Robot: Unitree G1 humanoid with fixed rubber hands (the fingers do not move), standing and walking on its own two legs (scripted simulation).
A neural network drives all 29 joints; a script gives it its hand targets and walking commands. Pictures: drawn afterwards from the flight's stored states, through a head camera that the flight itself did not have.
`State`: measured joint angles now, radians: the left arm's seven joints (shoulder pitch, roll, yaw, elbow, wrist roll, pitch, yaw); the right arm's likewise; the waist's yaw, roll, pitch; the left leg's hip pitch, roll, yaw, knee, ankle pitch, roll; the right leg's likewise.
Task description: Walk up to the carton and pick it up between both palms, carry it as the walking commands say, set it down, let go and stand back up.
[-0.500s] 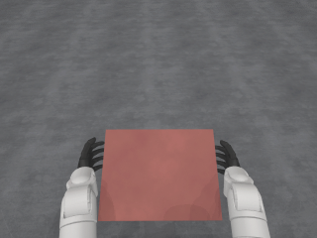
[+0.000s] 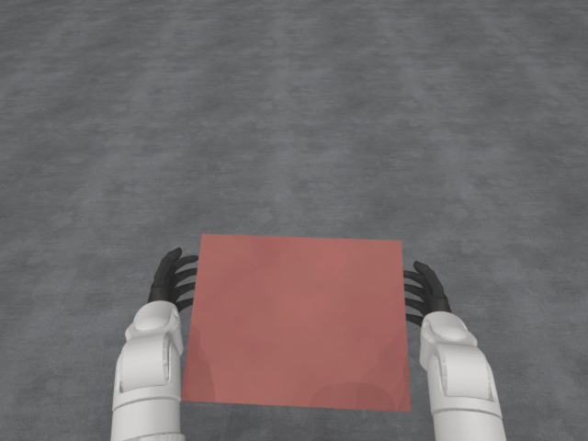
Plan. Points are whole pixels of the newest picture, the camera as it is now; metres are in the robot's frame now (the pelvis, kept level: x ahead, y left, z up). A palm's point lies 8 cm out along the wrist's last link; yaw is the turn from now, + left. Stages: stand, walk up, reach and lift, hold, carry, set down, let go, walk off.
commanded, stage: carry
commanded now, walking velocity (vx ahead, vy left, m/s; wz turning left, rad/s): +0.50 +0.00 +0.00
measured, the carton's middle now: (298, 319) +0.31 +0.01 -0.09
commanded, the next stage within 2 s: none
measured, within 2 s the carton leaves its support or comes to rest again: neither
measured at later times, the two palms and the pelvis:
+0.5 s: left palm (197, 175) +0.45 +0.16 +0.11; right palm (438, 198) +0.42 -0.19 +0.10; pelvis +0.19 -0.01 +0.02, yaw -1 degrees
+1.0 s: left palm (189, 107) +0.66 +0.22 +0.09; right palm (377, 113) +0.65 -0.14 +0.09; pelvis +0.39 +0.03 +0.02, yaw +0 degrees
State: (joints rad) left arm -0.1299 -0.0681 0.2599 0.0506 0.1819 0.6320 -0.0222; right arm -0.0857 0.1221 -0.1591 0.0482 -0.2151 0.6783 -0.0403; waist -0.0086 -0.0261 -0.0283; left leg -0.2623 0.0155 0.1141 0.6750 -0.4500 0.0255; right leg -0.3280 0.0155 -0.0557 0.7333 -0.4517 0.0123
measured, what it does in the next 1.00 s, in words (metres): walks ahead: right foot, then left foot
